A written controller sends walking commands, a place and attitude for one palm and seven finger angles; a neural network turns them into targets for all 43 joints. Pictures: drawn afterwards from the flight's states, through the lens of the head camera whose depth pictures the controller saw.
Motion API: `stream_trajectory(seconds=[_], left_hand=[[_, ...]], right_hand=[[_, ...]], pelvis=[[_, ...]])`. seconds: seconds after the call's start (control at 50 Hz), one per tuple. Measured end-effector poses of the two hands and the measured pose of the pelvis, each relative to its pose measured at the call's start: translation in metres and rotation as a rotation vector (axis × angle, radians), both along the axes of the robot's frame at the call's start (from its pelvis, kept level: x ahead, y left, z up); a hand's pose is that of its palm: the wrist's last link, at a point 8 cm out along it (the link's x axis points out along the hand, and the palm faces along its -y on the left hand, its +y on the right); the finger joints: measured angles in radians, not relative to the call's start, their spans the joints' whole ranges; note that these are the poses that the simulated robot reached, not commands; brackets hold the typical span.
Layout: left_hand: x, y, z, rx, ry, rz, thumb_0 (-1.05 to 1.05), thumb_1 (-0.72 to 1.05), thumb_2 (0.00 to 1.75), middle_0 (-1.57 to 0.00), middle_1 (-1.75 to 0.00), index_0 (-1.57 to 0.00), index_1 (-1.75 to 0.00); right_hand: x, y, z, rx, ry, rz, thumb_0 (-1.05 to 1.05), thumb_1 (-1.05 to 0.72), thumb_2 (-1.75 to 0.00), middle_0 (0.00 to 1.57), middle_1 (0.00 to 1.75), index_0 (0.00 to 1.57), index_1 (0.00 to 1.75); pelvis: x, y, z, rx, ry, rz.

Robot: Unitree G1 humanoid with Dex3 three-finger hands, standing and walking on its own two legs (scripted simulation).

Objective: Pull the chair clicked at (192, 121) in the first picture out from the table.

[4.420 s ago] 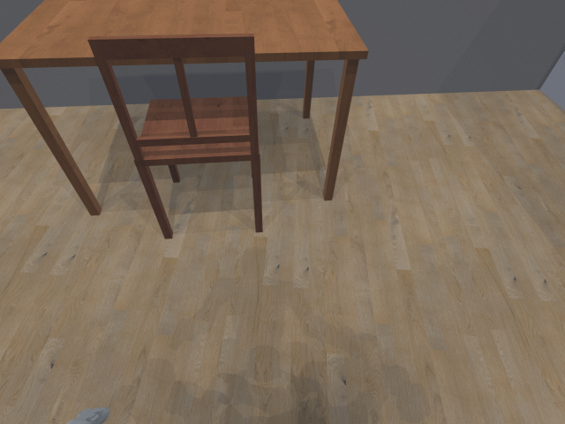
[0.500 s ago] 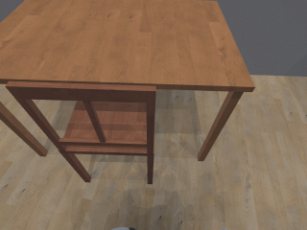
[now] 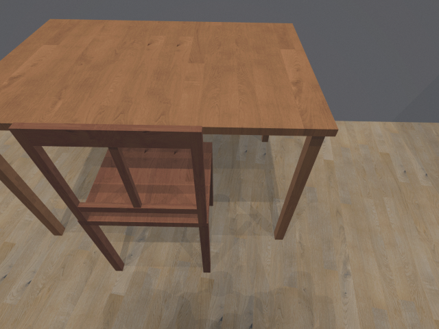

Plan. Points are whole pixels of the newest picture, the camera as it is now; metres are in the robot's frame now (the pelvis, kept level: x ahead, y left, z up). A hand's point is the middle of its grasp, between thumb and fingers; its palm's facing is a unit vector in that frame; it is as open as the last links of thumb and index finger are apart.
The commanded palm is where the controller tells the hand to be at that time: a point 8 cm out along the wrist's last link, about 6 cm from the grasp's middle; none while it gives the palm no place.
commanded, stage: come to a stop and stand still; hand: left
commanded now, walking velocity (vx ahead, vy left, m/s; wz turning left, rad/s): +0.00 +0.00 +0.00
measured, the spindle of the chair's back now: (127, 179) +0.50 +0.28 -0.10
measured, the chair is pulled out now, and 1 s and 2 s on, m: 0.00 0.00 0.00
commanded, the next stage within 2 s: look again from close up in 0.02 s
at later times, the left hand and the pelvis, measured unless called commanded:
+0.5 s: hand out of the picture +0.02 +0.22 -0.18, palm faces +0.02 -0.98 -0.20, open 7.4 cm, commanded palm none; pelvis +0.01 +0.05 -0.01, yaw -1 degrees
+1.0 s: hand out of the picture +0.02 +0.22 -0.18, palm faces +0.00 -0.98 -0.18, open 7.4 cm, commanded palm none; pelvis +0.03 +0.05 +0.00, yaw -1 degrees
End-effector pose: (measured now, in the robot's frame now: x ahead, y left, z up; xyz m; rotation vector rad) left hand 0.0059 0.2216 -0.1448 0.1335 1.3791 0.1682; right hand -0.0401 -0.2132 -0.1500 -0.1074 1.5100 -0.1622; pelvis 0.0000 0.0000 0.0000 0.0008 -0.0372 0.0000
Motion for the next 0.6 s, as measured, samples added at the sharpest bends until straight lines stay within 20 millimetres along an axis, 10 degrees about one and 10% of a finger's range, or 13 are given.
stream_trajectory(seconds=[0.22, 0.6], left_hand=[[-0.019, 0.002, -0.005, -0.014, 0.030, -0.026, 0.00, 0.91, 0.89, -0.21, -0.30, -0.20, -0.30], [0.014, 0.058, -0.002, 0.018, -0.020, -0.040, 0.00, 0.91, 0.89, -0.20, -0.30, -0.20, -0.30]], right_hand=[[0.015, 0.018, -0.004, 0.012, -0.078, -0.017, 0.01, -0.91, -0.90, 0.20, 0.30, 0.20, 0.30], [0.056, 0.043, 0.003, -0.027, -0.170, 0.038, 0.02, -0.93, -0.90, 0.20, 0.30, 0.20, 0.30]], pelvis=[[0.001, 0.016, -0.005, -0.029, 0.022, -0.010], [0.016, 0.053, -0.004, 0.001, 0.029, -0.019]])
